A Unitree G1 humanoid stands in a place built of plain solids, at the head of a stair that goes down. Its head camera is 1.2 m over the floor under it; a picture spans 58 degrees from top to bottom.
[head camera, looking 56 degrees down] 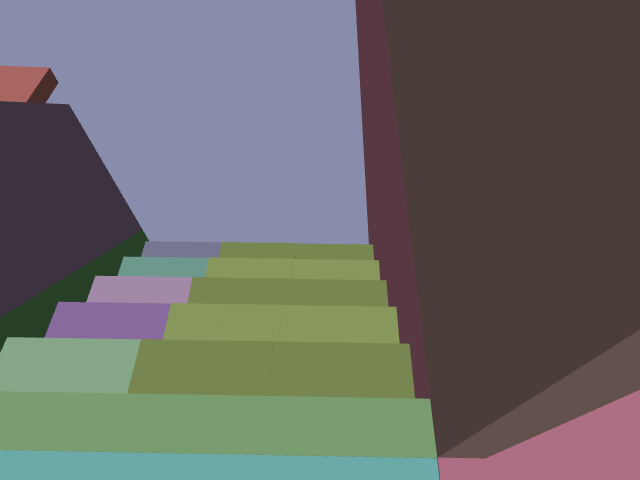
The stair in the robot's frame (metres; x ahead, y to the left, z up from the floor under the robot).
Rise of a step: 0.19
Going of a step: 0.22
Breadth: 1.35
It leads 1 degrees to the right of straight ahead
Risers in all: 6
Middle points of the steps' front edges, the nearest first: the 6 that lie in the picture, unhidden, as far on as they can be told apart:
0.31 0.38 0.00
0.53 0.38 -0.19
0.75 0.37 -0.37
0.98 0.37 -0.56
1.20 0.36 -0.75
1.42 0.36 -0.93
